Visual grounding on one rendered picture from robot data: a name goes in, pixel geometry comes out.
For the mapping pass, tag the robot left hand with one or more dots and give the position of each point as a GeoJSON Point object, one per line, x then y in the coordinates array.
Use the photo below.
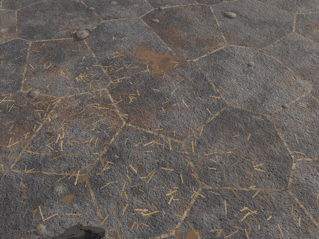
{"type": "Point", "coordinates": [79, 231]}

